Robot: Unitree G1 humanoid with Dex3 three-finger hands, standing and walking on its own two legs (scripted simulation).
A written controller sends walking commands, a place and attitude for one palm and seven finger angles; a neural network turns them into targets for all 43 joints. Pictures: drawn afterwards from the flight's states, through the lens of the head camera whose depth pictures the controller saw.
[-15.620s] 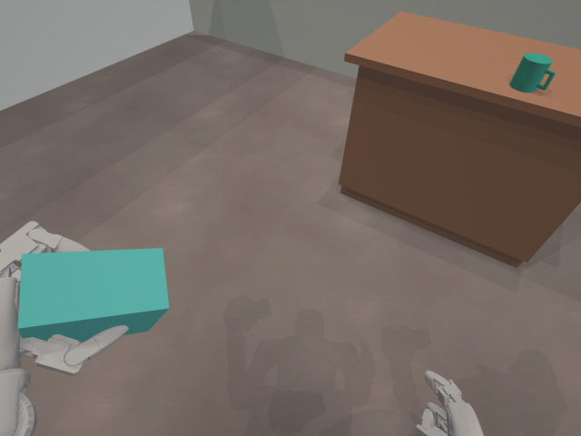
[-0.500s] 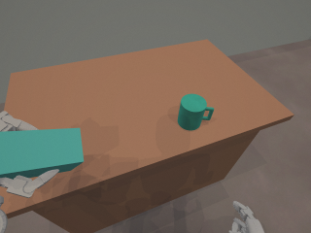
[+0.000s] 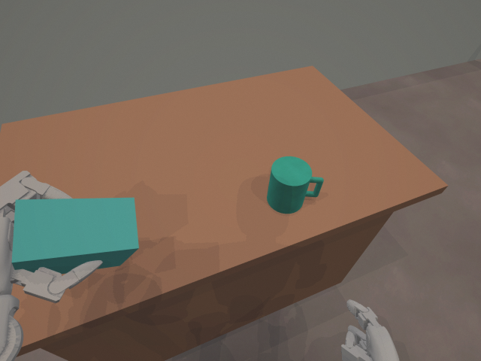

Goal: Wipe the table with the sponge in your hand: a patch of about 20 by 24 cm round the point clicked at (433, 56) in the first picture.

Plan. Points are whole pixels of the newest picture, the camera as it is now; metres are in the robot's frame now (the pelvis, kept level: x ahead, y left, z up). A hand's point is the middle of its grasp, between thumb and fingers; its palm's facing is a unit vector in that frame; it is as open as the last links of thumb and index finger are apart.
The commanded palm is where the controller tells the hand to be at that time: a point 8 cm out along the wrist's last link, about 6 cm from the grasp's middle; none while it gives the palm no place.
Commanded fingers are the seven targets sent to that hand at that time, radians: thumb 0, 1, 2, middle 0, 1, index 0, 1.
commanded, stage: come to a stop and stand still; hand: left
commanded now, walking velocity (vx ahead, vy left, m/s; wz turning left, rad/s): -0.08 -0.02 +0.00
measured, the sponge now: (94, 237) +0.24 +0.20 +0.14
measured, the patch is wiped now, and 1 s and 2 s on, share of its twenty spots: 0.00 0.00 0.00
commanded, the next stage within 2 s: look again from close up in 1.44 s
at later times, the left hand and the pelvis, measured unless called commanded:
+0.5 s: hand out of the picture +0.21 +0.28 +0.19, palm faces +0.47 -0.78 -0.40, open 10.1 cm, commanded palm +0.13 +0.28 +0.18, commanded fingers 0.00 0.10 1.30 -1.20 -1.60 -1.20 -1.60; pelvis -0.03 +0.00 +0.01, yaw -1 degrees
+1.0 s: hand out of the picture +0.18 +0.32 +0.17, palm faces +0.42 -0.84 -0.35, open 10.1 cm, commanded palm +0.12 +0.34 +0.18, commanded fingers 0.00 0.10 1.30 -1.20 -1.60 -1.20 -1.60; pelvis -0.04 +0.07 +0.00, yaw -1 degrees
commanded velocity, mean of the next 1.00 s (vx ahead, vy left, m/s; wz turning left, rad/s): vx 0.00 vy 0.00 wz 0.00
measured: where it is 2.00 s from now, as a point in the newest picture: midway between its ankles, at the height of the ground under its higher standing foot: outside the picture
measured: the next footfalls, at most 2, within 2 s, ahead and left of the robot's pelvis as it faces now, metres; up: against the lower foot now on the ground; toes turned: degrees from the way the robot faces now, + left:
none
